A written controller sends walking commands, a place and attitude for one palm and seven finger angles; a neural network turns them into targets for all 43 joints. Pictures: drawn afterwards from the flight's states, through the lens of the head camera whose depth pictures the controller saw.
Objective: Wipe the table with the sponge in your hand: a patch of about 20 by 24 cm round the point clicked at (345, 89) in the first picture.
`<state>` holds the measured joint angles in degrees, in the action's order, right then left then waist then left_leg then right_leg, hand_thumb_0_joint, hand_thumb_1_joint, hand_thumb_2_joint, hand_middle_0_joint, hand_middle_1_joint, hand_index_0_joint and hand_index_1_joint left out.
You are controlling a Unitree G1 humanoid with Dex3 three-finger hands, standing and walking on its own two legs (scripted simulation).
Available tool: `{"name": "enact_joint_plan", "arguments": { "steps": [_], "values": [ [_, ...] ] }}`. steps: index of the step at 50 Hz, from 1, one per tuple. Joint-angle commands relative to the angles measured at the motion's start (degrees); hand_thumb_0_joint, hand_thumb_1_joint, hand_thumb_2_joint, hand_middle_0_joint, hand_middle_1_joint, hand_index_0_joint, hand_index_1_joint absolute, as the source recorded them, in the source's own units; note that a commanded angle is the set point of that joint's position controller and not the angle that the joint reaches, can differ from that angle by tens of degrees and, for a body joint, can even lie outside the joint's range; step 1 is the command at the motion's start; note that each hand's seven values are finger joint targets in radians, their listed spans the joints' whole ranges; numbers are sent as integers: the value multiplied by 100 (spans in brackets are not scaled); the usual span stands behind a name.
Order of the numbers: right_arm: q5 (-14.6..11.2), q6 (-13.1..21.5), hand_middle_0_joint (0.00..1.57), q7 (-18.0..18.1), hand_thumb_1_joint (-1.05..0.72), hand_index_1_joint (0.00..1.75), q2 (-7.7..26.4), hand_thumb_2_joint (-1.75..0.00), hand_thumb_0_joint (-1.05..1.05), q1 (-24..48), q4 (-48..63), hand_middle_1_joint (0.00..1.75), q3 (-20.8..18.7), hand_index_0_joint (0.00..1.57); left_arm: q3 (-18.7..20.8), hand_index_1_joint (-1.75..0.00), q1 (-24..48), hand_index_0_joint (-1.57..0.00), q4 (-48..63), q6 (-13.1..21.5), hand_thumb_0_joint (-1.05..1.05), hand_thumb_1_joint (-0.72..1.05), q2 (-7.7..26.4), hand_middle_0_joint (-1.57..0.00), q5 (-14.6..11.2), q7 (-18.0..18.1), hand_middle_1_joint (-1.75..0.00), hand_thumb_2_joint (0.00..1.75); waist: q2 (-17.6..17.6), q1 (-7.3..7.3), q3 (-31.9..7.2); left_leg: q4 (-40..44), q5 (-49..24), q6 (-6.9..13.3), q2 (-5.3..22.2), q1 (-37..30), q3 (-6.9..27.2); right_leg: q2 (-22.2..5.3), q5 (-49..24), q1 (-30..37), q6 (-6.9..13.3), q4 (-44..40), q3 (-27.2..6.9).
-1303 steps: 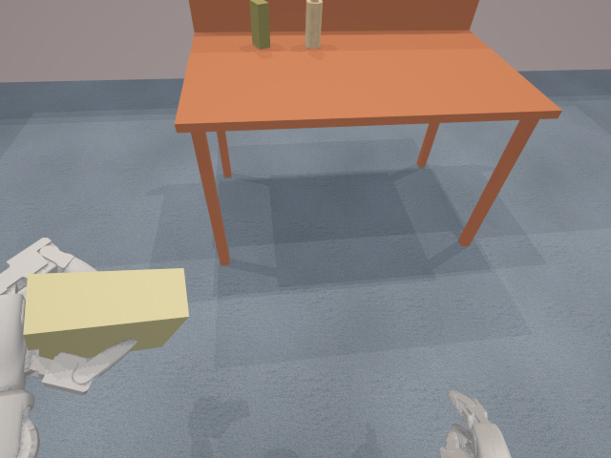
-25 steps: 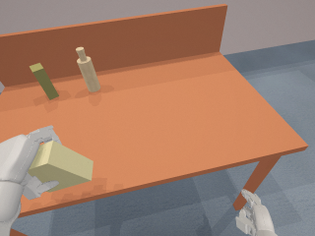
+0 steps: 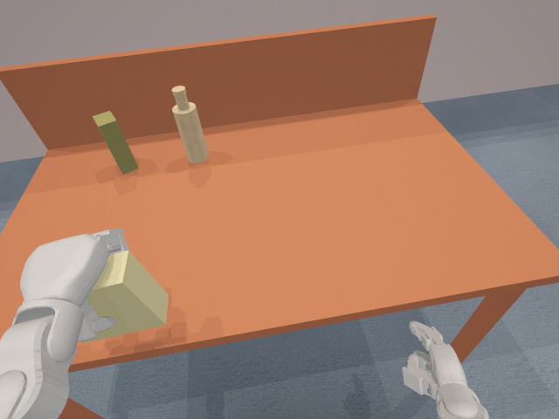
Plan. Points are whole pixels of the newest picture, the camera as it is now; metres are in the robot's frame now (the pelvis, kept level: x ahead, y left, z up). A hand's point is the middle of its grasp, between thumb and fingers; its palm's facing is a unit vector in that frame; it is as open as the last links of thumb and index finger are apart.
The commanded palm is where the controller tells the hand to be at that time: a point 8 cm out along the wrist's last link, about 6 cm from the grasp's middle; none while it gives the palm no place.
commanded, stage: turn the palm down, sponge in hand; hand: left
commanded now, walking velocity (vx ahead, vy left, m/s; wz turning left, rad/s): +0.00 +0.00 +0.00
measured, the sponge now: (112, 306) +0.22 +0.29 +0.05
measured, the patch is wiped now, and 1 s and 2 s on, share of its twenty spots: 0.00 0.00 0.00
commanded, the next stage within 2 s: move the sponge above the wiping area in 0.54 s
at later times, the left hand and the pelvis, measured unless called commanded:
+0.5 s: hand (108, 289) +0.22 +0.27 +0.10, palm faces -0.01 -0.05 -1.00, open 9.5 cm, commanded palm +0.19 +0.27 +0.17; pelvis +0.00 -0.01 +0.00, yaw +0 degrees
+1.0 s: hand (120, 285) +0.23 +0.27 +0.09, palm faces -0.02 -0.06 -1.00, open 9.5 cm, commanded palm +0.21 +0.26 +0.15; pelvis +0.01 -0.02 +0.00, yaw -1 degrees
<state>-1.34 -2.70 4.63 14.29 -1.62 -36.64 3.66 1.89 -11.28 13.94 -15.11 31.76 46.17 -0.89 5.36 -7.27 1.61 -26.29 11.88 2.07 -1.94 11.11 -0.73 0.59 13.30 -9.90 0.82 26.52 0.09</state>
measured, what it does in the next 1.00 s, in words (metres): stands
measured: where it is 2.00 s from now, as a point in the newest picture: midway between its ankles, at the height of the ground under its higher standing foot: outside the picture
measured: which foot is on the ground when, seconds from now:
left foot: down 0.00-1.00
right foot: down 0.00-1.00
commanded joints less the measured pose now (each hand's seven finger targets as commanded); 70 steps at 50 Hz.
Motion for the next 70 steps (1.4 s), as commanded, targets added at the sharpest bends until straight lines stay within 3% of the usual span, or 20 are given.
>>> {"name": "enact_joint_plan", "arguments": {
  "steps": [1, 2, 3, 7, 8, 12, 13, 17, 18, 22, 23, 27, 29, 35, 38, 40, 47, 49, 57, 70],
  "values": [
    [51, 277, 20, 4, -90, 30, 581, -90, 0, 1140, 949, 30, -265, 20, 755, -160, 1337, -120, 1234, 109, 0, 10, 1350, -120, 409, 138, -160, 130, 18, 20, -1147, 578, -702, -42, 224, -454, 620, 41, -458, 188, 283, -464, -383],
    [40, 301, 20, -16, -90, 30, 567, -90, 0, 1309, 963, 30, -237, 20, 998, -160, 1355, -120, 1316, 101, 0, 10, 1548, -120, 488, 154, -160, 130, 113, -36, -1130, 606, -605, -22, 223, -404, 679, 136, -447, 295, 344, -452, -559],
    [35, 296, 20, -33, -90, 30, 505, -90, 0, 1206, 969, 30, -247, 20, 616, -160, 1320, -120, 1312, 131, 0, 10, 1126, -120, 498, 144, -160, 130, 129, 27, -1155, 557, -721, -12, 230, -451, 592, 70, -464, 276, 309, -451, -364],
    [60, 256, 20, -84, -90, 30, 566, -90, 0, 1342, 883, 30, -262, 20, 1084, -160, 1441, -120, 1141, 112, 0, 10, 1623, -120, 745, 227, -160, 130, 123, -110, -1135, 599, -862, -37, 209, -455, 726, 133, -532, 339, 394, -498, -641],
    [36, 254, 20, -92, -90, 30, 508, -90, 0, 1238, 901, 30, -276, 20, 705, -160, 1351, -120, 1114, 117, 0, 10, 1161, -120, 651, 223, -160, 130, 54, -26, -1164, 561, -910, -20, 211, -499, 605, 56, -523, 310, 339, -525, -430],
    [27, 255, 20, -84, -90, 30, 569, -90, 0, 1400, 860, 30, -280, 20, 1040, -160, 1264, -120, 1051, 83, 0, 10, 1486, -120, 598, 239, -160, 130, 10, -97, -1110, 573, -883, -34, 159, -548, 641, 104, -522, 307, 386, -628, -687],
    [18, 255, 20, -91, -90, 30, 525, -90, 0, 1306, 875, 30, -288, 20, 655, -160, 1270, -120, 1062, 75, 0, 10, 1078, -120, 553, 209, -160, 130, -24, 0, -1110, 561, -898, -17, 181, -555, 549, 42, -544, 280, 333, -619, -467],
    [24, 257, 20, -87, -90, 30, 575, -90, 0, 1440, 873, 30, -282, 20, 923, -160, 1379, -120, 1051, 31, 0, 10, 1441, -120, 638, 167, -160, 130, 18, -72, -1015, 604, -777, -18, 130, -527, 609, 102, -468, 266, 382, -669, -727],
    [6, 270, 20, -91, -90, 30, 518, -90, 0, 1314, 900, 30, -294, 20, 538, -160, 1303, -120, 1069, 63, 0, 10, 1005, -120, 572, 148, -160, 130, -51, 15, -1071, 555, -804, 5, 140, -552, 508, 36, -454, 281, 328, -660, -507],
    [15, 287, 20, -78, -90, 30, 552, -90, 0, 1401, 888, 30, -301, 20, 932, -160, 1352, -120, 1134, 142, 0, 10, 1452, -120, 629, 176, -160, 130, 6, -69, -1009, 584, -688, 0, 108, -559, 582, 98, -347, 272, 378, -722, -774],
    [28, 294, 20, -75, -90, 30, 539, -90, 0, 1322, 894, 30, -295, 20, 708, -160, 1370, -120, 1042, 141, 0, 10, 1207, -120, 627, 169, -160, 130, -43, -36, -1044, 548, -754, 18, 96, -553, 502, 47, -407, 281, 348, -694, -596],
    [16, 320, 20, -69, -90, 30, 559, -90, 0, 1353, 870, 30, -335, 20, 1065, -160, 1238, -120, 1077, 206, 0, 10, 1491, -120, 602, 277, -160, 130, -100, -86, -1050, 532, -800, -3, 96, -601, 543, 85, -379, 297, 390, -759, -828],
    [8, 324, 20, -66, -90, 30, 528, -90, 0, 1232, 856, 30, -352, 20, 794, -160, 1264, -120, 1026, 211, 0, 10, 1203, -120, 563, 290, -160, 130, -126, -19, -1102, 499, -931, 0, 109, -632, 470, 5, -489, 290, 336, -737, -651],
    [12, 317, 20, -41, -90, 30, 638, -90, 0, 1225, 761, 30, -365, 20, 857, -160, 1415, -120, 573, 99, 0, 10, 1371, -120, 633, 278, -160, 130, -250, -12, -1010, 504, -851, -14, 68, -551, 448, 11, -486, 202, 342, -767, -705],
    [1, 349, 20, -50, -90, 30, 589, -90, 0, 1318, 850, 30, -346, 20, 617, -160, 1442, -120, 737, 101, 0, 10, 1113, -120, 615, 242, -160, 130, -139, -4, -1091, 458, -872, 21, 47, -611, 396, 8, -553, 244, 346, -740, -687],
    [17, 335, 20, -39, -90, 30, 641, -90, 0, 1186, 788, 30, -390, 20, 899, -160, 1344, -120, 603, 167, 0, 10, 1411, -120, 622, 251, -160, 130, -270, -33, -1191, 418, -993, 9, 37, -604, 417, -7, -709, 316, 339, -717, -750],
    [-12, 371, 20, -32, -90, 30, 610, -90, 0, 1248, 798, 30, -412, 20, 1025, -160, 1341, -120, 668, 296, 0, 10, 1431, -120, 595, 371, -160, 130, -106, -18, -1098, 343, -987, 1, 51, -639, 412, 34, -718, 191, 376, -747, -931],
    [-19, 396, 20, -39, -90, 30, 577, -90, 0, 1116, 793, 30, -435, 20, 698, -160, 1391, -120, 580, 318, 0, 10, 1089, -120, 578, 389, -160, 130, -114, 53, -1110, 346, -1032, 3, 83, -622, 378, -20, -781, 159, 326, -709, -723],
    [-42, 412, 20, 3, -90, 30, 612, -90, 0, 1212, 734, 30, -440, 20, 740, -160, 1924, -120, 276, 286, 0, 10, 1264, -120, 708, 507, -160, 130, -127, 40, -1123, 426, -793, -5, 58, -605, 426, 60, -487, 91, 379, -764, -850],
    [-59, 290, 20, -37, -90, 30, 619, -90, 0, 1102, 656, 30, -446, 20, 261, -160, 2379, -120, -278, 34, 0, 10, 859, -120, 882, 572, -160, 130, -203, 102, -1311, 477, -951, -55, 99, -521, 411, 53, -703, 53, 346, -638, -547]
  ]
}}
